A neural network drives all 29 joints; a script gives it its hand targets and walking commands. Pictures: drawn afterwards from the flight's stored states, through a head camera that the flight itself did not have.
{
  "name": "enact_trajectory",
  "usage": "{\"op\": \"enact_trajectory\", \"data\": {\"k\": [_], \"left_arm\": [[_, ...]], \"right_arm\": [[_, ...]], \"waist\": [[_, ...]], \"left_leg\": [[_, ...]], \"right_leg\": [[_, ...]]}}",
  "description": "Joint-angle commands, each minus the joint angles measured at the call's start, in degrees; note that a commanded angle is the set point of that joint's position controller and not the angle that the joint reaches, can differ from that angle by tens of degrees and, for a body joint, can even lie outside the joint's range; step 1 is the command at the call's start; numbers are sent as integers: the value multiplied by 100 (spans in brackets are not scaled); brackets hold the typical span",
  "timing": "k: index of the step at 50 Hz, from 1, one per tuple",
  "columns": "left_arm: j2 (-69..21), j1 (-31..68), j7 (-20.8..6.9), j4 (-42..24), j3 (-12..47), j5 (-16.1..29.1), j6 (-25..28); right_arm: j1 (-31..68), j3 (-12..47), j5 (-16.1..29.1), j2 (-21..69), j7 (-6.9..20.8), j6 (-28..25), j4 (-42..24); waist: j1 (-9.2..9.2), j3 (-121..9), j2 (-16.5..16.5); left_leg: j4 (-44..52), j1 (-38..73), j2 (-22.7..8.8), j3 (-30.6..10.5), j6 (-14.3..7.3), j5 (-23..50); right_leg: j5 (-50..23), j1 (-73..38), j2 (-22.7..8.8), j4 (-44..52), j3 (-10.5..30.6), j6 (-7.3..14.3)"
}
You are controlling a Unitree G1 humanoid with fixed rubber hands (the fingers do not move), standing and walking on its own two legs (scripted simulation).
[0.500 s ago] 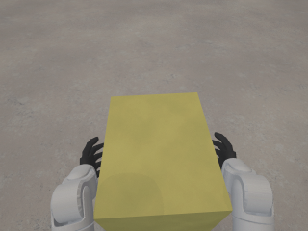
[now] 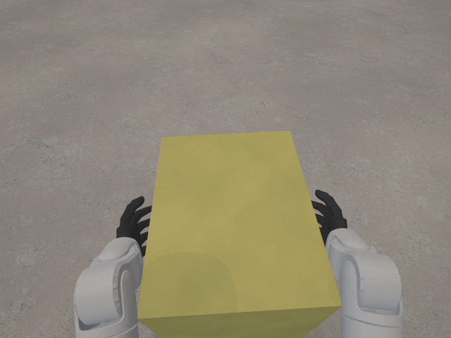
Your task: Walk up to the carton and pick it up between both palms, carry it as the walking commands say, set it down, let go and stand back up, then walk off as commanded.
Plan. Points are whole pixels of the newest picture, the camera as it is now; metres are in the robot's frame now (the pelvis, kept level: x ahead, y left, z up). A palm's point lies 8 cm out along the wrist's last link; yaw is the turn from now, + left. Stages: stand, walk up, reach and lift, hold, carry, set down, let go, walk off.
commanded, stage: carry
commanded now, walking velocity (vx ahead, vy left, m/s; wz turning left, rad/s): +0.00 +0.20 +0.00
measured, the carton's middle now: (231, 243) +0.29 +0.00 +0.02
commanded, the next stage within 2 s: none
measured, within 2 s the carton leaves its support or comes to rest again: neither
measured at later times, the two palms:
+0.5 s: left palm (41, 276) +0.21 +0.26 +0.10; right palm (274, 275) +0.20 -0.05 +0.10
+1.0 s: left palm out of the picture +0.16 +0.33 +0.10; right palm (225, 318) +0.15 +0.02 +0.10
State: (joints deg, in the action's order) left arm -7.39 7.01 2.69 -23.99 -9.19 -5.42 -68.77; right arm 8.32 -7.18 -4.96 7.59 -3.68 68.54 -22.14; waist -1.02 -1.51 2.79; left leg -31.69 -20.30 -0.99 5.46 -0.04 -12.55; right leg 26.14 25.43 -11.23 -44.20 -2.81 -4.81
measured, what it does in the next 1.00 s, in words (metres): steps to the left: right foot, then left foot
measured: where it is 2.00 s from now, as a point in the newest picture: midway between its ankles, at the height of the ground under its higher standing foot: outside the picture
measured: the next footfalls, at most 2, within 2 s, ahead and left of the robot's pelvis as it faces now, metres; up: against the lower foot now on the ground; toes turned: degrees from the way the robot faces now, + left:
right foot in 0.24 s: +0.00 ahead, -0.04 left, +0.00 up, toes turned -10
left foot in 0.54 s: +0.00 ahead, +0.28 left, +0.00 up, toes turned +5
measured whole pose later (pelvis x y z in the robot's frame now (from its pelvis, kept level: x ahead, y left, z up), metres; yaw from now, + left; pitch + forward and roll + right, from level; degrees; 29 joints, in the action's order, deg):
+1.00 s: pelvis -0.10 +0.18 +0.01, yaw -1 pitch +1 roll +0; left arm -7.6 8.6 2.9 -18.9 -9.1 -5.3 -69.3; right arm 7.8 -8.3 -6.4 7.5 -3.2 69.8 -20.3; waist -0.3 -4.6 -0.4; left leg -27.7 -19.4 -1.0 5.9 -2.1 -9.4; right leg 13.6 15.9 -4.0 -28.8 -5.8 -1.5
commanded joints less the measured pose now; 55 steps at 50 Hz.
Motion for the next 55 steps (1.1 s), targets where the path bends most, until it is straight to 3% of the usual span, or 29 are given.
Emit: {"op": "enact_trajectory", "data": {"k": [1,2,3,7,9,11,12,13,14,15,16,18,20,23,25,26,27,28,29,31,34,37,39,40,41,42,44,48,55], "left_arm": [[-4719,2701,-1400,-358,4383,2153,-41],[-4793,2835,-1413,-440,4459,2237,-18],[-4862,2942,-1414,-506,4549,2316,-6],[-4731,2680,-1420,-320,4463,2375,-59],[-4655,2490,-1438,-203,4361,2338,-98],[-4660,2420,-1464,-123,4279,2336,-109],[-4649,2412,-1481,-110,4240,2354,-109],[-4606,2206,-1504,87,4125,2243,-82],[-4718,2094,-1504,210,4042,2195,-49],[-4839,2420,-1499,3,4135,2316,-44],[-4838,2486,-1492,-36,4152,2289,-36],[-4801,2473,-1447,-180,4144,2202,-21],[-4721,2337,-1403,-262,4133,2109,-26],[-4566,2001,-1352,-179,4093,1957,-79],[-4526,1949,-1330,-170,4122,1916,-104],[-4514,1972,-1323,-211,4164,1903,-103],[-4453,1960,-1318,-146,4160,1849,-102],[-4528,2315,-1323,-296,4236,1957,-130],[-4573,2470,-1355,-268,4267,1995,-124],[-4728,2821,-1411,-353,4448,2188,-62],[-4797,3030,-1421,-399,4582,2383,-64],[-4702,2731,-1439,-152,4475,2380,-131],[-4678,2696,-1463,-62,4415,2419,-155],[-4690,2595,-1481,110,4341,2336,-121],[-4747,2638,-1484,162,4299,2300,-106],[-4775,2717,-1492,121,4261,2306,-113],[-4773,2753,-1477,161,4193,2272,-114],[-4740,2753,-1402,220,4106,2134,-135],[-4785,2882,-1388,219,4137,2157,-155]], "right_arm": [[2218,4026,2021,4933,1443,24,-181],[2317,4024,1980,4961,1433,-11,-254],[2349,4005,1954,5002,1410,-32,-308],[2144,3894,1833,4843,1322,17,-257],[2024,3915,1772,4769,1303,65,-153],[1935,3939,1764,4686,1285,83,-41],[1959,3956,1778,4646,1283,72,-41],[2009,4051,1801,4646,1285,71,-176],[2377,4112,1877,4626,1298,91,-363],[2693,4194,1974,4720,1296,48,-474],[2753,4222,2059,4788,1317,29,-432],[2699,4322,2138,4885,1351,32,-467],[2597,4382,2151,4839,1343,52,-539],[2369,4308,2118,4662,1338,134,-459],[2307,4297,2103,4626,1355,172,-380],[2372,4293,2113,4621,1377,190,-386],[2287,4220,2106,4665,1410,199,-249],[2240,4079,2038,4624,1452,154,-166],[2251,4027,1996,4712,1462,129,-101],[2346,4010,1945,4858,1461,55,-143],[2332,3879,1869,4859,1394,31,-180],[2056,3751,1755,4695,1337,89,51],[1896,3698,1699,4633,1334,88,183],[2036,3790,1692,4624,1340,92,69],[2242,3855,1740,4687,1352,111,14],[2397,3937,1796,4740,1358,117,-58],[2595,4020,1916,4779,1389,140,-107],[2628,4038,1977,4759,1457,209,9],[2624,4000,1967,4843,1472,215,109]], "waist": [[6,-1521,-1533],[37,-1497,-1289],[56,-1474,-1280],[62,-1638,-1179],[88,-1697,-1123],[159,-1725,-891],[175,-1673,-411],[184,-1498,1107],[221,-1148,1671],[198,-1085,810],[172,-1040,282],[124,-1031,466],[116,-1300,731],[180,-1508,1086],[116,-1621,905],[115,-1742,512],[115,-1674,-307],[72,-1596,-1810],[33,-1525,-1902],[59,-1388,-1431],[76,-1471,-1389],[165,-1551,-1136],[132,-1565,-802],[92,-1432,-305],[70,-1327,-16],[69,-1276,64],[107,-1151,-90],[148,-1108,-462],[141,-1236,-515]], "left_leg": [[1039,1158,-1566,-1430,-1118,1690],[1032,1016,-1373,-1100,-1014,1300],[1027,979,-1283,-979,-991,1220],[1022,1039,-1384,-1161,-1161,1286],[1015,966,-1372,-1203,-1160,1345],[804,751,-1117,-947,-841,1183],[412,66,-899,-825,-521,844],[-572,-1229,-269,-358,-61,-324],[-1913,-1522,-40,-387,-51,-1793],[-2631,-1455,-178,-898,-60,-1653],[-2872,-1403,-231,-984,-12,-1268],[-2410,-1431,-234,-704,113,-727],[-1665,-818,-92,-204,191,-788],[-589,-211,141,159,207,-777],[802,669,184,325,183,192],[1095,1305,-209,-58,154,407],[1081,1712,-1099,-1005,48,1702],[1087,1599,-1769,-1717,-496,2586],[1120,1252,-1782,-1723,-712,2288],[1166,866,-1559,-1335,-692,1497],[1169,923,-1393,-1059,-640,1307],[1014,994,-1276,-939,-503,1105],[838,721,-1133,-926,-246,942],[826,512,-855,-742,-115,778],[721,747,-757,-618,-133,562],[717,827,-765,-644,-155,365],[933,635,-826,-821,-167,-110],[1412,197,-914,-991,-134,-825],[1391,324,-866,-877,-134,-717]], "right_leg": [[1069,658,540,-2129,-3,188],[665,639,497,-2159,-24,200],[438,663,511,-1956,-82,215],[337,217,679,-847,-286,337],[110,-356,762,203,-350,497],[-901,-1308,747,2022,-536,586],[-1165,-2092,246,2489,25,652],[-2397,-2656,-1323,2640,1930,1151],[-3593,-1989,-2216,2898,2555,1844],[-3638,-1783,-1985,2761,2134,1837],[-3184,-1603,-1650,2696,1526,1621],[-3401,-1731,-1058,2447,651,1218],[-3959,-1701,-648,2084,67,1066],[-3933,-1788,-617,1824,102,998],[-3112,-1550,-384,1480,-99,622],[-2448,-1162,-225,1006,-264,393],[-934,-432,3,610,-301,117],[294,39,463,460,-479,-73],[852,-154,418,-201,-172,-7],[548,-196,457,-587,-1,93],[122,-277,627,-132,-136,150],[-813,-1031,756,1664,-302,241],[-1386,-1806,445,2319,-127,332],[-1727,-1628,162,2030,171,445],[-1585,-1151,7,2111,346,482],[-1245,-940,6,2204,323,465],[-698,-880,164,2190,172,431],[-759,-1204,338,1928,14,417],[-866,-1118,336,1976,65,441]]}}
